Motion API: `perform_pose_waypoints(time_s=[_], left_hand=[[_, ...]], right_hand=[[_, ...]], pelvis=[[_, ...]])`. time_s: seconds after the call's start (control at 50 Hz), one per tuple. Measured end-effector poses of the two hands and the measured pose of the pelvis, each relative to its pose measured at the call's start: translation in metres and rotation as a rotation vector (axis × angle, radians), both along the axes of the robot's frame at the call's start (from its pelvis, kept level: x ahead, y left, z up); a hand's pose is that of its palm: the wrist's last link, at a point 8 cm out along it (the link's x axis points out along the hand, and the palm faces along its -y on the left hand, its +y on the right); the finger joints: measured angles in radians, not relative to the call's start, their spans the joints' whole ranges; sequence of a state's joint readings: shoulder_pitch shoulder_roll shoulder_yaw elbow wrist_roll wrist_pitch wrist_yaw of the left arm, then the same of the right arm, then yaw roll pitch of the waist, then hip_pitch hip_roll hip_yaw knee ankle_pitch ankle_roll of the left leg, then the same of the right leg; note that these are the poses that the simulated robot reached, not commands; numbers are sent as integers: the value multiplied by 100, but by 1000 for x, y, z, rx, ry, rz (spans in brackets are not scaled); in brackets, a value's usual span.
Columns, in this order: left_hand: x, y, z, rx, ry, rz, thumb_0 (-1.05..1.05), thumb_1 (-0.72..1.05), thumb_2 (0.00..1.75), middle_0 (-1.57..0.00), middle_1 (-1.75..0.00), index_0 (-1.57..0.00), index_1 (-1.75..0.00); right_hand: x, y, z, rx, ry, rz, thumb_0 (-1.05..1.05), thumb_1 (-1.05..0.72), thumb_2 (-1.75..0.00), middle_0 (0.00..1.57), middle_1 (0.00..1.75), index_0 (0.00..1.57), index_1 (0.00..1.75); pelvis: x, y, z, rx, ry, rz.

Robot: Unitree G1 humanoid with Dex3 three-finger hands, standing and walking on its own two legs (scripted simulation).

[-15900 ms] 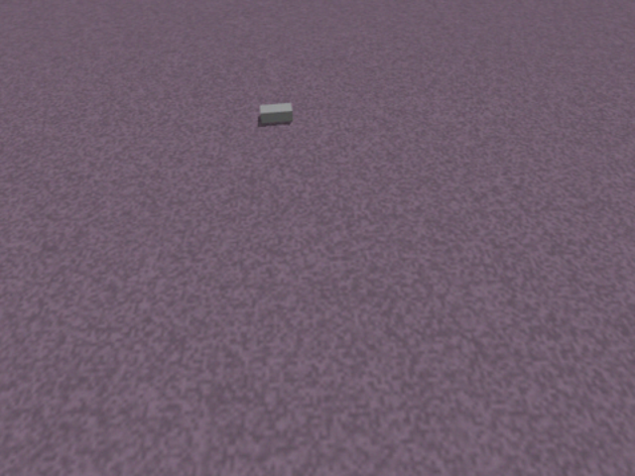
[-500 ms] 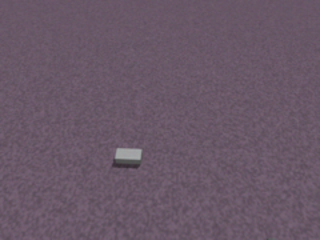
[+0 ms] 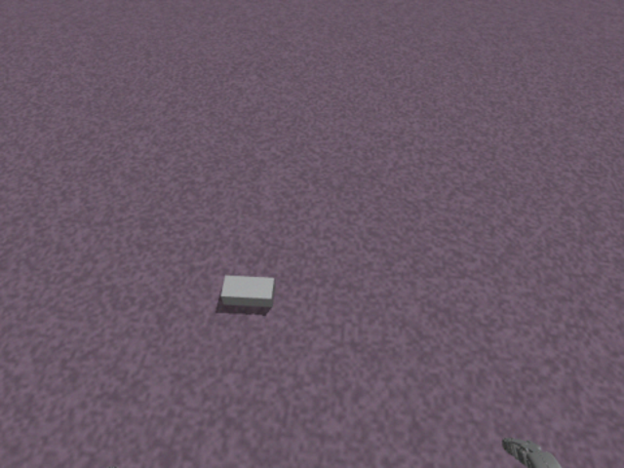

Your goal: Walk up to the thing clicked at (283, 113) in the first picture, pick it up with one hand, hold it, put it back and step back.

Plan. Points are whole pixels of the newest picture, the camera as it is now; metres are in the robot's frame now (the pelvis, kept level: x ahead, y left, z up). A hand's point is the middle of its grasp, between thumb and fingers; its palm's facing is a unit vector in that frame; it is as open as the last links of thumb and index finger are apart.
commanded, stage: stand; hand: left
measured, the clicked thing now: (248, 291) +0.75 +0.24 -0.74
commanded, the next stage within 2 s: walk up in 0.86 s
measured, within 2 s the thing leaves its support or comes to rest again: neither
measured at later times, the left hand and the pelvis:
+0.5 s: hand out of the picture +0.04 +0.24 -0.15, palm faces -0.02 -0.94 -0.33, open 7.4 cm; pelvis -0.03 -0.01 +0.01, yaw +0 degrees
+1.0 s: hand out of the picture +0.04 +0.26 -0.15, palm faces +0.03 -0.94 -0.33, open 7.4 cm; pelvis -0.01 +0.00 +0.01, yaw +0 degrees
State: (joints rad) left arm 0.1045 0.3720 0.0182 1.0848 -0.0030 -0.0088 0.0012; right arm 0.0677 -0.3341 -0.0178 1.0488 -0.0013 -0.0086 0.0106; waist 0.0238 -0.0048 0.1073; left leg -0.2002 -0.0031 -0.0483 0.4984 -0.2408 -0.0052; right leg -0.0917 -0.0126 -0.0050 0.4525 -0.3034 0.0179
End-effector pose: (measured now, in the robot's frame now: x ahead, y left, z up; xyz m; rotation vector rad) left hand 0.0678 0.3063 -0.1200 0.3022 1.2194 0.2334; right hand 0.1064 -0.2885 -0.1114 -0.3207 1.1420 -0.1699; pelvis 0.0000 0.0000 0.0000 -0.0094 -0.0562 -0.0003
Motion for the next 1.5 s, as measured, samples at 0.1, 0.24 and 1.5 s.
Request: perform_pose_waypoints(time_s=[0.1, 0.24, 1.5], left_hand=[[-4, -10, 4, -13, 6, -18, 1, 90, 90, -20, -30, -20, -30], [-10, -18, 7, -24, -7, -35, 1, 90, 90, -20, -30, -21, -30], [141, 38, 15, 3, -17, -113, 1, 91, 90, -20, -30, -20, -30]], right_hand=[[-8, -2, 3, 8, -4, -14, 1, -90, -90, 21, 30, 21, 30], [-31, -9, 5, 9, 16, -28, 1, -90, -90, 21, 30, 21, 30], [45, -6, 6, -28, 52, -75, 1, -90, -90, 21, 30, 21, 30]], pelvis=[[-8, -2, 5, 0, -9, -3], [-20, -5, 8, 0, -13, -3], [145, 23, -5, 22, -1, -21]])
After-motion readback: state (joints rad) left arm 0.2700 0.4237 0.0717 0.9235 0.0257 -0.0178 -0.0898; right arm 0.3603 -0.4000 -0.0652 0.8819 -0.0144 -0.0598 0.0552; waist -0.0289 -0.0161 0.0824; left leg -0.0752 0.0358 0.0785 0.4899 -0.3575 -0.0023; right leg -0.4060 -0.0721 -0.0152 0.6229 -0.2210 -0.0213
